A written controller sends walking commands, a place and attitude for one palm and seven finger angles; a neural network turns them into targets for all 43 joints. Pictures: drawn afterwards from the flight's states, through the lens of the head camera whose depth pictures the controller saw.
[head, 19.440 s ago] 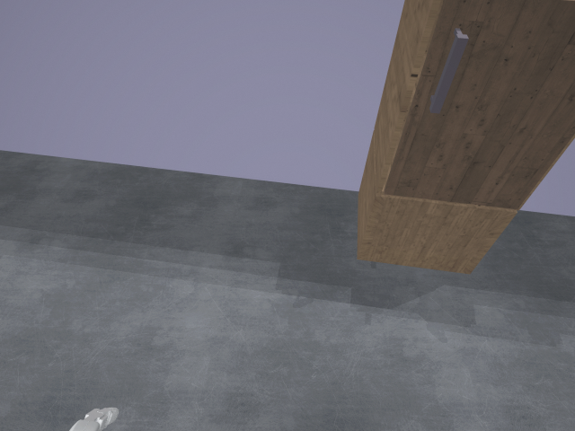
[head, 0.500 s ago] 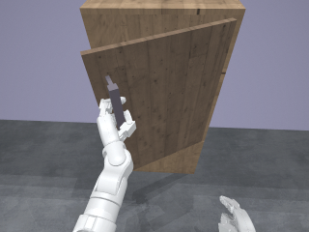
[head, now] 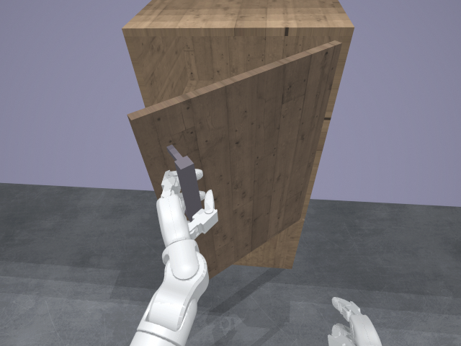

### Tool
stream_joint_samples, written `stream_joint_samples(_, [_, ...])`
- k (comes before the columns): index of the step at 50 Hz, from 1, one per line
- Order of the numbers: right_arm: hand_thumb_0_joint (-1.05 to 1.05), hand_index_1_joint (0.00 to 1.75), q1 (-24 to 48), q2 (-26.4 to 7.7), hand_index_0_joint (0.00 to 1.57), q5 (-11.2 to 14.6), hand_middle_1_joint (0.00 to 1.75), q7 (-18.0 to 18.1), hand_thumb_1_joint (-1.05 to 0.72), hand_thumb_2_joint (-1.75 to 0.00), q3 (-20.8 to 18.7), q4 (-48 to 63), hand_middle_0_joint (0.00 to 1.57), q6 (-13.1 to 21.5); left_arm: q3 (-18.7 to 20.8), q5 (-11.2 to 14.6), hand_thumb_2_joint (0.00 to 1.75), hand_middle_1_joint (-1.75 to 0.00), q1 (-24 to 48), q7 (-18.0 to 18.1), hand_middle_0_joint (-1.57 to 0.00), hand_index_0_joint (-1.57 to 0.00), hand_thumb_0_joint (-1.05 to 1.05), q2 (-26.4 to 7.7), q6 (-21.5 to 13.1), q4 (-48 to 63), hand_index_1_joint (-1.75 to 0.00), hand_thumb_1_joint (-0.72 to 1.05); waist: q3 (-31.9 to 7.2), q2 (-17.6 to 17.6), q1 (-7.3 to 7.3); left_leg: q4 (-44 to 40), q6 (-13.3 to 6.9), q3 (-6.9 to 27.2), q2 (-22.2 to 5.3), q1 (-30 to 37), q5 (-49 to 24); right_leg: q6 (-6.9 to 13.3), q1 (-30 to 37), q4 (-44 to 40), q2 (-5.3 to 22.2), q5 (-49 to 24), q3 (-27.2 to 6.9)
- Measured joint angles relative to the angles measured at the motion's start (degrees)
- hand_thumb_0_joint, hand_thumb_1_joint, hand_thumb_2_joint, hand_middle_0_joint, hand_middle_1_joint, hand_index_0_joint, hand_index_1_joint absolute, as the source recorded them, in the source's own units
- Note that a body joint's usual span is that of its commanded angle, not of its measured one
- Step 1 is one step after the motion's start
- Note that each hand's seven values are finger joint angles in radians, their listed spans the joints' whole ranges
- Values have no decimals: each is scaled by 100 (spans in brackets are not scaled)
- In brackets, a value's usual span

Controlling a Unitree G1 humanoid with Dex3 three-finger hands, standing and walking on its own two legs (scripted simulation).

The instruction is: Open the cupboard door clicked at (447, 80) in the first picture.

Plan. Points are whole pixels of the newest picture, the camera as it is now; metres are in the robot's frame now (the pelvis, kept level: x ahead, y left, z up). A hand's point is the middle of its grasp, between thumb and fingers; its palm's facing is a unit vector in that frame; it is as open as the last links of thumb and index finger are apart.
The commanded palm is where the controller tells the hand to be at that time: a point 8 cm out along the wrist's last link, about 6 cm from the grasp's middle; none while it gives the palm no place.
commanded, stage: open thumb and fingers to let go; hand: left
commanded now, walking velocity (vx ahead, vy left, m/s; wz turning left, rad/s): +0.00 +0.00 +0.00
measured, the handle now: (186, 192) +0.35 +0.10 +0.11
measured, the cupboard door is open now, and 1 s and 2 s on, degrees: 40 40 39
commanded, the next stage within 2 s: slide the hand sideways off the handle in 0.62 s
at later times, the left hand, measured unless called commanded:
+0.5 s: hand (202, 210) +0.32 +0.07 +0.10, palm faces +0.30 -0.95 -0.01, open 14.4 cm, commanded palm +0.27 +0.11 +0.10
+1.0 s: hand (197, 228) +0.28 +0.07 +0.10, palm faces -0.19 -0.98 +0.00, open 16.3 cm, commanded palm +0.26 +0.12 +0.10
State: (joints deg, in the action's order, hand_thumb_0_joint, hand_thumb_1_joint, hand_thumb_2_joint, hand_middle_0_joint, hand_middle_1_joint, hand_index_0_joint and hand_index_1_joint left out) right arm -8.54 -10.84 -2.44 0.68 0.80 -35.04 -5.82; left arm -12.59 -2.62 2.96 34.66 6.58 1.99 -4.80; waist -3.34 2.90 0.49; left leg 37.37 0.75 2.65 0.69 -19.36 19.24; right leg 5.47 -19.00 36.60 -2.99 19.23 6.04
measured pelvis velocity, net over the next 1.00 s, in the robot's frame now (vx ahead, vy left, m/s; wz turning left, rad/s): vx -0.01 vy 0.04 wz -0.01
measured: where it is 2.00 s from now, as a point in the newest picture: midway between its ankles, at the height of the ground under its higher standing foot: outside the picture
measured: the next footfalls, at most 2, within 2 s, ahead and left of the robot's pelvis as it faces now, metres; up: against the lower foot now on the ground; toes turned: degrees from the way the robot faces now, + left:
none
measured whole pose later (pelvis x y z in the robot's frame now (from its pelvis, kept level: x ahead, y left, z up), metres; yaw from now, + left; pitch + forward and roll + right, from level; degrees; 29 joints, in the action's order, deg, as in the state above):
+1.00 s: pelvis -0.01 +0.04 +0.00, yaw -1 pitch +0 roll +0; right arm -11.7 -11.9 1.4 2.1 3.1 -31.6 -4.1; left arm -14.1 6.2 2.9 4.1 -2.9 -2.2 -4.9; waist -2.0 3.0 -0.3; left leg 40.1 -2.0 0.8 2.5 -20.1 20.2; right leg 2.8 -19.8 39.1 -1.1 19.6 4.4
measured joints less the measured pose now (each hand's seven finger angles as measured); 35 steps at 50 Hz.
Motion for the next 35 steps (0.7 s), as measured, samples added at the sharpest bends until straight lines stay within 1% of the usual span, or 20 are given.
stream_joint_samples(4, [1, 30, -27, 28, 20, 8, 30, -19, -91, -90, -2, 67, 19, -20, -15, -23, 69, -130, -134, -92, -36, -36, 1, -23, -38, 90, -131, 41, -34, -14, -26, -60, 5, -20, 13, 21, -14, -4, -6, -6, 14, 11, -22])
stream_joint_samples(9, [1, 30, -49, 39, 20, 23, 30, -3, -91, -90, 13, 106, 19, -54, -33, 24, 57, -127, -337, -163, -34, -34, 1, -57, -58, 248, -127, 13, -33, 3, -35, -66, -10, -26, 16, 82, 13, -21, 61, -27, 15, 28, -30])
stream_joint_samples(14, [1, 30, -26, 40, 20, 19, 30, 3, -91, -90, 18, 96, 20, -51, -92, -23, 44, -124, -301, -146, -32, -33, 1, -62, -84, 235, -124, -18, 11, -15, -40, -5, -37, -20, 35, 61, 45, -45, 57, 7, 34, 50, -23])
stream_joint_samples(18, [1, 30, -27, 51, 20, 22, 30, 4, -91, -90, 23, 104, 20, -62, -144, -29, 37, -117, -261, -139, -30, -31, 0, -66, -65, 242, -118, -34, 9, -46, -45, 35, -64, -38, 54, 23, 65, -74, 18, 46, 55, 65, -39])
stream_joint_samples(23, [1, 30, -22, 74, 20, 29, 30, 8, -91, -90, 37, 104, 20, -100, -173, -24, 33, -102, -178, -141, -27, -29, 0, -57, -4, 196, -102, -44, -6, -60, -33, 61, -103, -72, 66, 11, 84, -111, 8, 48, 66, 59, -73])
stream_joint_samples(29, [1, 30, -19, 103, 20, 35, 30, -45, -91, -90, 35, 122, 20, -117, -303, -33, 31, -78, -106, -102, -25, -25, -1, -68, 76, 178, -77, -49, -12, -57, -26, 142, -149, -128, 79, -27, 130, -150, -37, 117, 81, 81, -124])
stream_joint_samples(32, [1, 30, -19, 107, 20, 40, 30, -71, -91, -90, 34, 110, 20, -134, -323, -2, 31, -69, -75, -122, -29, -28, -1, -66, 133, 190, -71, -50, -17, -46, -39, 187, -168, -141, 87, -51, 150, -167, -56, 149, 90, 91, -135])
stream_joint_samples(35, [1, 30, 9, 97, 20, 37, 30, -104, -91, -90, 35, 71, 20, -123, -371, -1, 30, -64, 21, -57, -33, -32, -1, -55, 165, 145, -67, -50, 4, -38, -63, 262, -185, -133, 102, -104, 170, -182, -96, 208, 107, 108, -123])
